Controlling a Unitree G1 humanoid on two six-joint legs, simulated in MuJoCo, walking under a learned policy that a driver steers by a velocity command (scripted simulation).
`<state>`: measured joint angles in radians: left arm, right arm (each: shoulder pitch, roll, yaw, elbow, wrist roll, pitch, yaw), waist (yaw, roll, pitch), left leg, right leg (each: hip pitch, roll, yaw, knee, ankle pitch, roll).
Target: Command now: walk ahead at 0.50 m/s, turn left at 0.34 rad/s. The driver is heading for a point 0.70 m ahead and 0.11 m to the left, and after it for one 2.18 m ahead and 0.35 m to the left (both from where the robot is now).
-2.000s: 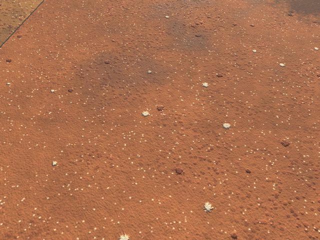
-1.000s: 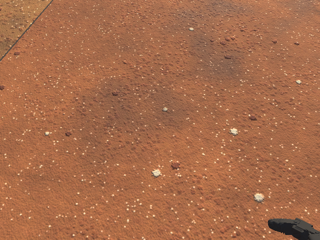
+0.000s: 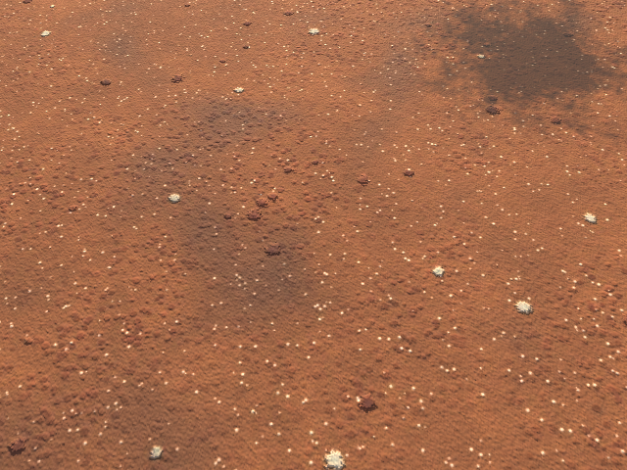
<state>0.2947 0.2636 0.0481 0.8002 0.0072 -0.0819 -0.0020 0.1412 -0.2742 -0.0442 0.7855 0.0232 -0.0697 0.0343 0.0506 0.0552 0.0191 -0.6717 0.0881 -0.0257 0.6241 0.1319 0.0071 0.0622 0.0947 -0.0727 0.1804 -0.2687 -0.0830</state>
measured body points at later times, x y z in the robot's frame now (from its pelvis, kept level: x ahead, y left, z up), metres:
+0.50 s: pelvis +0.30 +0.04 +0.00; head +0.33 +0.05 +0.45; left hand +0.44 +0.32 -0.08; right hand +0.44 -0.23 -0.11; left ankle +0.22 +0.12 -0.74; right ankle +0.51 -0.09 -0.70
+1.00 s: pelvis +0.56 +0.06 +0.00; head +0.60 +0.06 +0.45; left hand +0.50 +0.33 -0.12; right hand +0.83 -0.10 -0.09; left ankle +0.68 +0.24 -0.71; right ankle +0.52 -0.06 -0.74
